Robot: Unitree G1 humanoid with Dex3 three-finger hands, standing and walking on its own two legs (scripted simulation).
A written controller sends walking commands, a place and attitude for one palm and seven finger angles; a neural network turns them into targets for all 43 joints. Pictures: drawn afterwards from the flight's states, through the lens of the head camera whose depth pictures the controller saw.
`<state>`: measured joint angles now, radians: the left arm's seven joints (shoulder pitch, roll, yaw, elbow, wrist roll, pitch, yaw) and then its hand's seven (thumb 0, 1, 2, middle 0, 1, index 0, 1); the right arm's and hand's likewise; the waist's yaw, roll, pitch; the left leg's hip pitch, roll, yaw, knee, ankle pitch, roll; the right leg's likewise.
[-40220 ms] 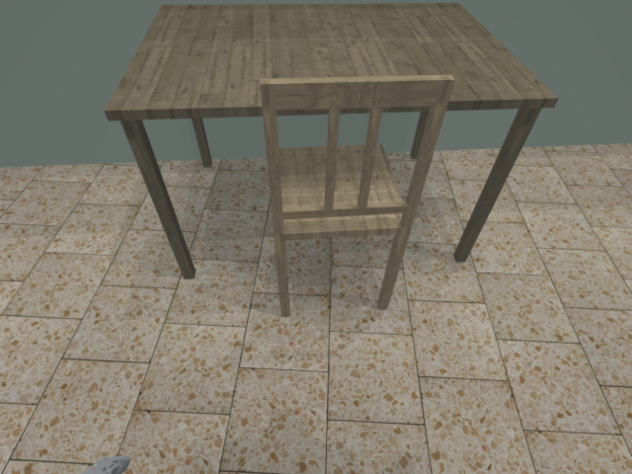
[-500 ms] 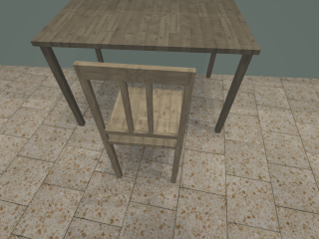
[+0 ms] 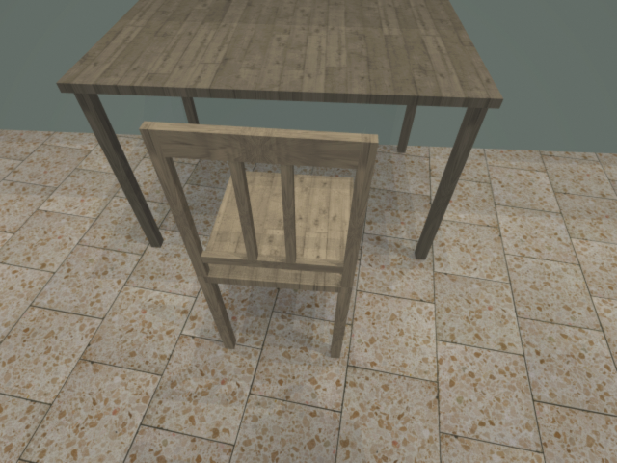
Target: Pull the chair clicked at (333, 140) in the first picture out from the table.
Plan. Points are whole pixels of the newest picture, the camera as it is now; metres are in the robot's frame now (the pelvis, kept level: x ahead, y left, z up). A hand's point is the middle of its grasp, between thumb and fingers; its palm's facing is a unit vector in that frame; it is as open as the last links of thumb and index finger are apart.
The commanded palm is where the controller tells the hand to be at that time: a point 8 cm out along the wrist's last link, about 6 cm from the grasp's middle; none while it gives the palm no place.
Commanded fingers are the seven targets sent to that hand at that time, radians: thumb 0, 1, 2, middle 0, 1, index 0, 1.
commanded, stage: take the last steps up to it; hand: left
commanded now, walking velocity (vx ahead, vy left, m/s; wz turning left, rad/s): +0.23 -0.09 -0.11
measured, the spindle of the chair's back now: (245, 214) +0.59 +0.16 -0.09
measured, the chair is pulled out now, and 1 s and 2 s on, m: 0.23 0.23 0.23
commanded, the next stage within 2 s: come to a stop and stand still in 0.46 s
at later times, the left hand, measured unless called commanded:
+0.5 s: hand out of the picture +0.04 +0.12 -0.19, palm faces +0.03 -0.99 -0.13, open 7.4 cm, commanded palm none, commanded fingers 0.00 0.90 0.90 -0.20 -0.30 -0.20 -0.30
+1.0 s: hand (231, 365) +0.30 +0.15 -0.17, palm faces -0.04 -0.96 -0.27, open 7.4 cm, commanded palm none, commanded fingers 0.00 0.90 0.90 -0.20 -0.30 -0.20 -0.30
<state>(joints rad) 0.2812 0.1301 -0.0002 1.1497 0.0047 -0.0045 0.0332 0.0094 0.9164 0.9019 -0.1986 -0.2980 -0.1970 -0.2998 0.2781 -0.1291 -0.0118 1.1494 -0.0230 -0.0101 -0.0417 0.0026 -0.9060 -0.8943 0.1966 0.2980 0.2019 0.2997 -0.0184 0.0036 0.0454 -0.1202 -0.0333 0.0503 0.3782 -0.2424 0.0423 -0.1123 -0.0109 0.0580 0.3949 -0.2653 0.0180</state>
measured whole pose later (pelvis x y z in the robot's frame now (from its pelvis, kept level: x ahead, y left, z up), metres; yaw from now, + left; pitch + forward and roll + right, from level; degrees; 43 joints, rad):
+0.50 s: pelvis +0.11 -0.03 -0.01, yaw -3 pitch +0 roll +0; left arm 0.41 0.10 0.05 1.15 0.02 -0.04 0.02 0.01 0.91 0.90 -0.20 -0.30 -0.20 -0.30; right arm 0.20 -0.16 -0.06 1.04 -0.03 -0.04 -0.02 0.01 -0.91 -0.89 0.19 0.30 0.20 0.30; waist 0.00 -0.02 0.08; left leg -0.37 0.04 0.07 0.59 -0.23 0.04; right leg -0.02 0.04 0.00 0.44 -0.40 -0.04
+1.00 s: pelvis +0.18 -0.04 -0.01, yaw -2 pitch +0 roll +1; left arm 0.10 0.20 0.05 0.97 0.01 0.01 0.03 0.01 0.91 0.90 -0.20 -0.30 -0.20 -0.30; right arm 0.20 -0.20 -0.07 1.02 -0.02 0.04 -0.03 0.00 -0.91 -0.89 0.20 0.30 0.20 0.30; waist -0.04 0.02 0.11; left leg -0.29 0.01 0.04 0.61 -0.26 -0.02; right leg -0.26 -0.04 0.02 0.57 -0.31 0.01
